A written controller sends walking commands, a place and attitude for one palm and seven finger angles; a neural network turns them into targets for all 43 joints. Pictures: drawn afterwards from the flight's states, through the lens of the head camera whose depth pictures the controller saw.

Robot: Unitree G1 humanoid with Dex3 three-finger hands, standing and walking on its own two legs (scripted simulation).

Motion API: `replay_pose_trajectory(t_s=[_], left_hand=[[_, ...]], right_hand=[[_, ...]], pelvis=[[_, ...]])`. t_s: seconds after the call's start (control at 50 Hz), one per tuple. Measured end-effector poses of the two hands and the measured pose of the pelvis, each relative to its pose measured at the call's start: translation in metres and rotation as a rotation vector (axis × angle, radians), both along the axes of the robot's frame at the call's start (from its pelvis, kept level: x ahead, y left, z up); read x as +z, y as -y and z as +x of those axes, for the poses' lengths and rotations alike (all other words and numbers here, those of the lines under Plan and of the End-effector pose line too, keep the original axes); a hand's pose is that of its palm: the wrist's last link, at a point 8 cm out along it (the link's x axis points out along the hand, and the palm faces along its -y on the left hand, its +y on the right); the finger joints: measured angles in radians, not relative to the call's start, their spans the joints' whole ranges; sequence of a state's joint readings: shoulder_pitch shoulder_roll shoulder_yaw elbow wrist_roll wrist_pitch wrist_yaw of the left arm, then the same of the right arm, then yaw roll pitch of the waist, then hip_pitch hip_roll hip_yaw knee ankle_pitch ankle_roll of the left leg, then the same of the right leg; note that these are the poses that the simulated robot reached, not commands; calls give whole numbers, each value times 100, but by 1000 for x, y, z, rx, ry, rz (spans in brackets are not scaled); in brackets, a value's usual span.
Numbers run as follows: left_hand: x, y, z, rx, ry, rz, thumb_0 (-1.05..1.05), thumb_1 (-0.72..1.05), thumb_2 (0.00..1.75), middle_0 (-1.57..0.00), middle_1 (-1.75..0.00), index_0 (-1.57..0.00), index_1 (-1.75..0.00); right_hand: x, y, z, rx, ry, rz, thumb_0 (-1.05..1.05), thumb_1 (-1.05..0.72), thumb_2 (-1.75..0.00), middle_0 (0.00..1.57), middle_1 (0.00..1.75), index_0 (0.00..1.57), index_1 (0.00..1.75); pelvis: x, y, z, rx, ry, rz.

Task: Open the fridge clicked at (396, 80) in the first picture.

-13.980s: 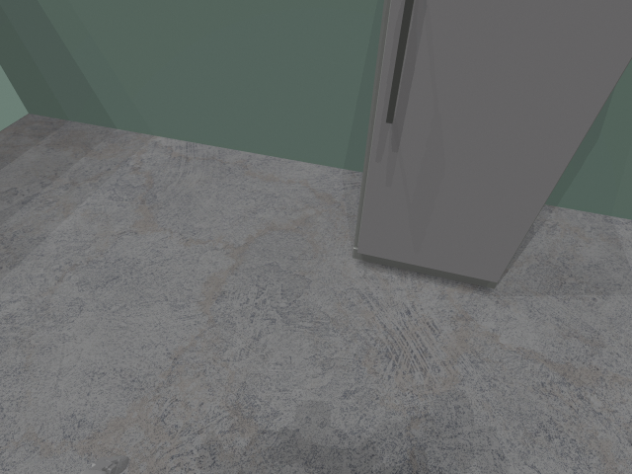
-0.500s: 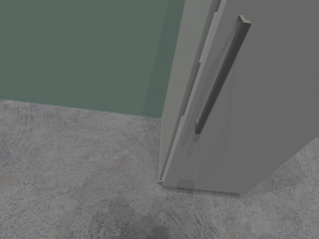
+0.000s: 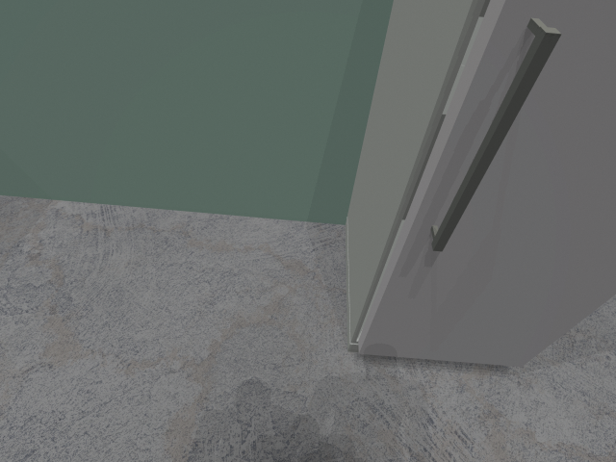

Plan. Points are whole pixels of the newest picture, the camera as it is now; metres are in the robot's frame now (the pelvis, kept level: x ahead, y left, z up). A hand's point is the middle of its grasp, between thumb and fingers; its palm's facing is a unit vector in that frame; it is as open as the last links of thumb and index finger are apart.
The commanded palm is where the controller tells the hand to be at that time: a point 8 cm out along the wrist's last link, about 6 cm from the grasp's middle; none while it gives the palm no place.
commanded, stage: look again from close up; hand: left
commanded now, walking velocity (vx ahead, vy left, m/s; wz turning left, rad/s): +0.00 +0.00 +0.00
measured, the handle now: (476, 159) +0.54 -0.22 +0.13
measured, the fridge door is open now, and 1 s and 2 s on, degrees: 0 0 0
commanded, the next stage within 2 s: shuffle to correct the standing spot in 1.62 s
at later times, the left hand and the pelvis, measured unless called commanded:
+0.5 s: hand out of the picture -0.04 +0.14 -0.17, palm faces +0.06 -0.98 -0.16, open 7.4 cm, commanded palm none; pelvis +0.00 -0.01 +0.00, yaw +0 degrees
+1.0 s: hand out of the picture +0.00 +0.10 -0.17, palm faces +0.07 -0.98 -0.18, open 7.4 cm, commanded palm none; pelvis +0.03 -0.05 +0.00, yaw +0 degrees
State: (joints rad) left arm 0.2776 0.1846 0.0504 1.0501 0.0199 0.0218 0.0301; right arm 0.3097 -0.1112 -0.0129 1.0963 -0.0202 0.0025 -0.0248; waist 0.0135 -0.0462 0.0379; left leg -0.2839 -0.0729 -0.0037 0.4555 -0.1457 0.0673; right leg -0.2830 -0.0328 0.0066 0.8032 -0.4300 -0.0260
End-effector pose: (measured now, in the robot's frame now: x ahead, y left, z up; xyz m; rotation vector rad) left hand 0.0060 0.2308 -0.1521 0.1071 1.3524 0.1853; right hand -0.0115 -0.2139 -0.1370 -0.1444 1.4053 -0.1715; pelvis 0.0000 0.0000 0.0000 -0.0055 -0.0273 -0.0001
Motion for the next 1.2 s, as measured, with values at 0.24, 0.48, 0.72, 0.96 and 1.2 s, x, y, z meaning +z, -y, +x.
replay_pose_trajectory(t_s=[0.24,0.48,0.72,0.96,1.2], left_hand=[[15,11,-17,-19,-14,18,0,91,90,-20,-29,-20,-30],[10,38,-55,5,-126,-25,0,91,90,-20,-29,-20,-30],[13,65,-48,15,-135,-34,0,91,90,-20,-29,-20,-30],[12,76,-14,11,-73,-14,0,91,90,-20,-29,-20,-30],[12,82,-1,12,-63,7,0,91,90,-20,-29,-20,-30]], right_hand=[[-8,4,0,-19,26,34,2,-94,-90,21,30,20,30],[-8,2,-13,-18,-31,61,1,-91,-90,20,30,20,30],[-12,12,-4,-14,-45,77,1,-92,-90,20,30,20,30],[-13,35,18,3,-28,60,1,-92,-90,20,30,20,30],[-14,57,41,14,-2,36,1,-93,-90,20,30,20,30]], pelvis=[[4,0,-8,0,-26,20],[3,13,0,-1,-18,16],[3,28,12,-1,-20,22],[2,45,26,4,-16,29],[1,59,37,2,-7,31]])
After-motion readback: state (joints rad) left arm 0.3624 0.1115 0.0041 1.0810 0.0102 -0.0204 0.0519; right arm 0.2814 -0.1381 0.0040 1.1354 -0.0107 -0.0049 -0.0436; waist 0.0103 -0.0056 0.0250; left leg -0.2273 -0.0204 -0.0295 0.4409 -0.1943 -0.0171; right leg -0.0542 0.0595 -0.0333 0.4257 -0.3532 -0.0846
